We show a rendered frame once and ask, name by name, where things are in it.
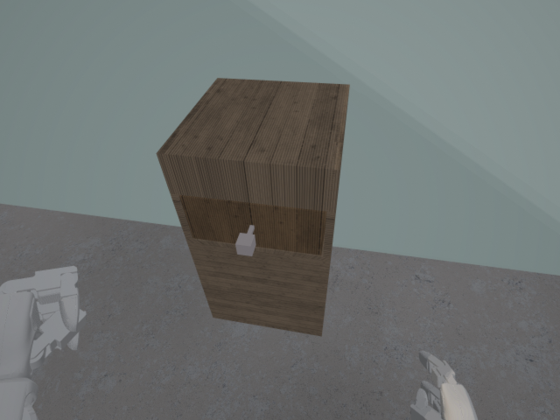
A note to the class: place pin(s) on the handle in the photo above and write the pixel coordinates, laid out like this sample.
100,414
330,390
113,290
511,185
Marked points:
246,243

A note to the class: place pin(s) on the drawer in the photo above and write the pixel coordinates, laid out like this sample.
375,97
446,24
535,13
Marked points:
276,227

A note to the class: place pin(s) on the right robot hand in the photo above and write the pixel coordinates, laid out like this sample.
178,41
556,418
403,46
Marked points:
451,402

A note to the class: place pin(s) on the left robot forearm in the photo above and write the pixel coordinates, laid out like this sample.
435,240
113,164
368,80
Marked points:
17,396

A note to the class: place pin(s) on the cabinet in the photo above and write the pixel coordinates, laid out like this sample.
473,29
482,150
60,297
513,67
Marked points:
267,142

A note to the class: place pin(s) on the left robot hand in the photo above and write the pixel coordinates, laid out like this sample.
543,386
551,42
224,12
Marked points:
58,306

